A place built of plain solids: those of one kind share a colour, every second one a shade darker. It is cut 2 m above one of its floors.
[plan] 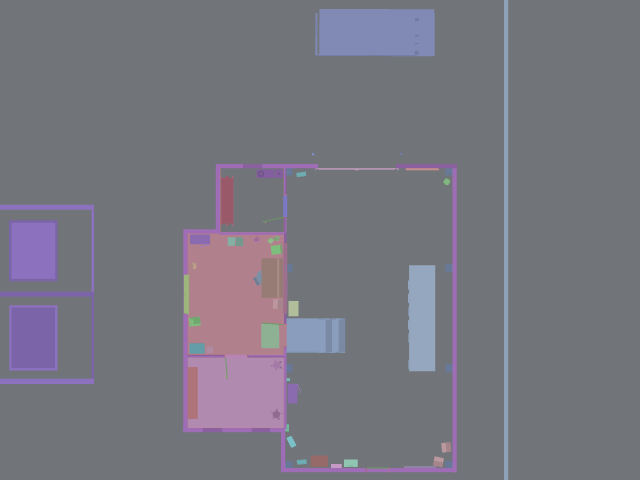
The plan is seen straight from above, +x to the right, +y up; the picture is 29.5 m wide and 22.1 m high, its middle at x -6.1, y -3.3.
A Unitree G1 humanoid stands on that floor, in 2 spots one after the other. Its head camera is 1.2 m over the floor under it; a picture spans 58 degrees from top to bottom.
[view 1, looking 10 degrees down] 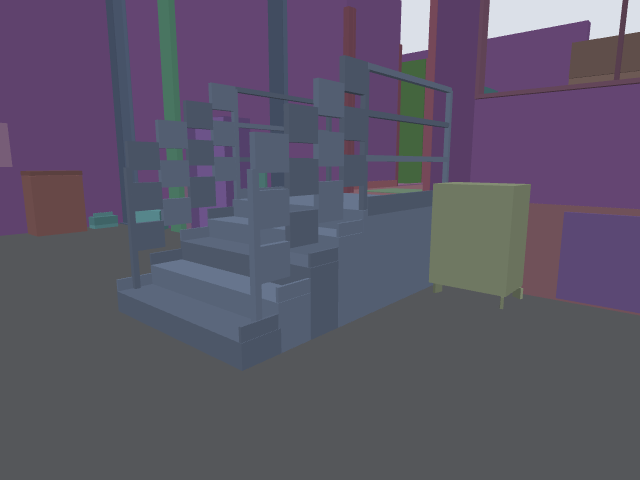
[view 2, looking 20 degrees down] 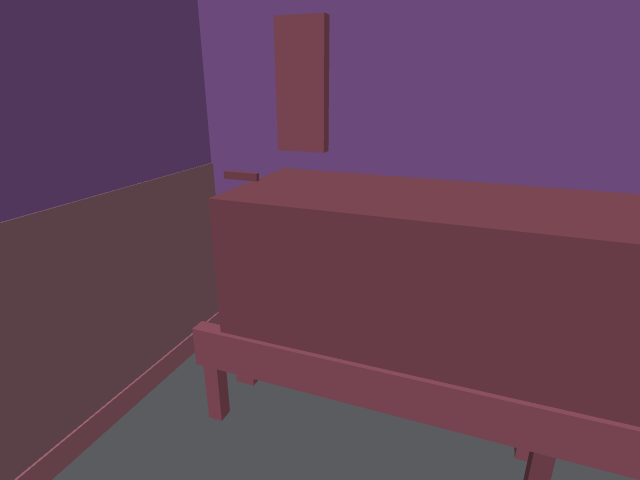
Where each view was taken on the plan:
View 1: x -3.45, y -5.00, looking -139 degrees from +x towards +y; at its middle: door_landing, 3.22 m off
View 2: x -9.00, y -1.75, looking -159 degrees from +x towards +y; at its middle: battery_stand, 1.25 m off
